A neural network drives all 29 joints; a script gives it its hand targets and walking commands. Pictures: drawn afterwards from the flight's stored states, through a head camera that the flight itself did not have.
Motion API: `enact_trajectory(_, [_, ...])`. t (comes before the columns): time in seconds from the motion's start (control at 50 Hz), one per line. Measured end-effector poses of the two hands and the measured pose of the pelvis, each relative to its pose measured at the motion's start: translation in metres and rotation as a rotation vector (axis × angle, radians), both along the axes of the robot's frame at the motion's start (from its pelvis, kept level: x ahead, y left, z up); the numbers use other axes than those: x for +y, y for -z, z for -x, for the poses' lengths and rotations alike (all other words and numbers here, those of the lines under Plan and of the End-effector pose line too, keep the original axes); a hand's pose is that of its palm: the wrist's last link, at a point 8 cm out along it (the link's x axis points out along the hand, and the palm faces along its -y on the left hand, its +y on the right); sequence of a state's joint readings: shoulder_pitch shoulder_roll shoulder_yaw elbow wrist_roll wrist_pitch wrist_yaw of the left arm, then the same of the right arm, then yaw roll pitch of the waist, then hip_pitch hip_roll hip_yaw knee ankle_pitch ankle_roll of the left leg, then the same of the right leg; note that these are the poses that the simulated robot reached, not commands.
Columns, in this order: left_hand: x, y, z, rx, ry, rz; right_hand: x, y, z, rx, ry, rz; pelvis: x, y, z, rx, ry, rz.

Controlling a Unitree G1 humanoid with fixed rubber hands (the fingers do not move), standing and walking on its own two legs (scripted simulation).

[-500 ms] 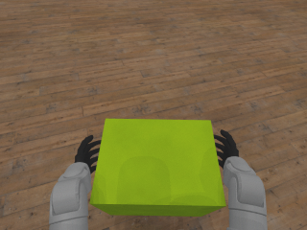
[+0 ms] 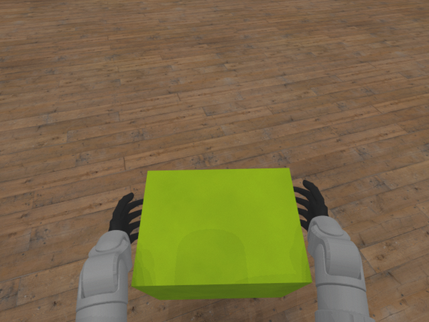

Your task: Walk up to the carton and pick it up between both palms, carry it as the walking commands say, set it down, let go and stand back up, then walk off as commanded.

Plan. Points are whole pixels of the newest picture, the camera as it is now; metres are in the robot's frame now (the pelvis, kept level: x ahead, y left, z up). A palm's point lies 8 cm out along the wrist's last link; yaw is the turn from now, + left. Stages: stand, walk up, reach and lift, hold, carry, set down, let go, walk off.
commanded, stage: hold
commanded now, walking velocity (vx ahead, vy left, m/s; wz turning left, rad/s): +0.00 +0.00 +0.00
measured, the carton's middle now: (219, 238) +0.28 -0.01 -0.03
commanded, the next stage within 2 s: set down in 0.08 s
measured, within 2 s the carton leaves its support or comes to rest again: neither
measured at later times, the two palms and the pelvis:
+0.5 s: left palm (120, 235) +0.28 +0.18 -0.01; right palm (295, 212) +0.31 -0.17 +0.01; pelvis +0.01 +0.00 +0.00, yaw +1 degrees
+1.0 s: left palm (131, 249) +0.29 +0.18 -0.09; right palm (286, 230) +0.32 -0.18 -0.08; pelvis +0.01 +0.00 -0.02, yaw +1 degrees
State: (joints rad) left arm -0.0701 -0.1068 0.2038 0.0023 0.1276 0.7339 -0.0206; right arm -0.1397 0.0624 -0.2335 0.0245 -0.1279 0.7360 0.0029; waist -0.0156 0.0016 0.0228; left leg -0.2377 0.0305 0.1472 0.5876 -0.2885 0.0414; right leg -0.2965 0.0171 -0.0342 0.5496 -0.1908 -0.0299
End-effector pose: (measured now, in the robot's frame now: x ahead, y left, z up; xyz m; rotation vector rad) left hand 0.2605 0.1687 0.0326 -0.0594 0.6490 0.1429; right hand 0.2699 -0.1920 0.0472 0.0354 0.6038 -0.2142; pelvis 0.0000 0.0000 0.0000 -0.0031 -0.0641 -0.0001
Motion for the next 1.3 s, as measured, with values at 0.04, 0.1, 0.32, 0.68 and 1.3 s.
enact_trajectory(0.04, [0.000, 0.001, 0.003, 0.001, -0.006, 0.003, 0.000, -0.002, -0.002, 0.000, -0.009, 0.004, -0.001, 0.000, 0.002, -0.008, -0.002, 0.000])
enact_trajectory(0.1, [0.001, 0.007, 0.007, 0.021, -0.021, 0.011, 0.002, -0.002, -0.006, 0.019, -0.027, 0.012, -0.003, 0.000, 0.004, -0.014, -0.009, -0.001])
enact_trajectory(0.32, [0.011, 0.029, 0.000, 0.101, -0.061, 0.021, 0.013, 0.027, -0.021, 0.098, -0.068, 0.020, 0.001, 0.000, 0.004, -0.015, -0.017, 0.001])
enact_trajectory(0.68, [0.018, 0.062, -0.034, 0.121, -0.026, -0.014, 0.018, 0.060, -0.053, 0.119, -0.088, 0.019, 0.007, -0.001, -0.020, 0.040, -0.017, 0.008])
enact_trajectory(1.3, [0.000, 0.180, -0.045, 0.060, -0.053, -0.051, 0.004, 0.181, -0.077, 0.053, -0.125, 0.060, -0.015, 0.073, 0.039, 0.431, -0.032, -0.033])
